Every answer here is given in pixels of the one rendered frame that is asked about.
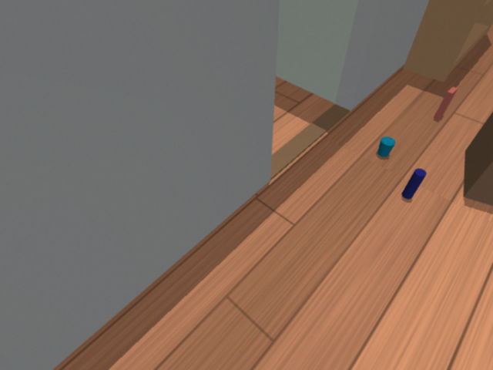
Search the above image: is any bookshelf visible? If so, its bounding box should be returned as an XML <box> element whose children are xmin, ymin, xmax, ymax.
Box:
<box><xmin>403</xmin><ymin>0</ymin><xmax>493</xmax><ymax>82</ymax></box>

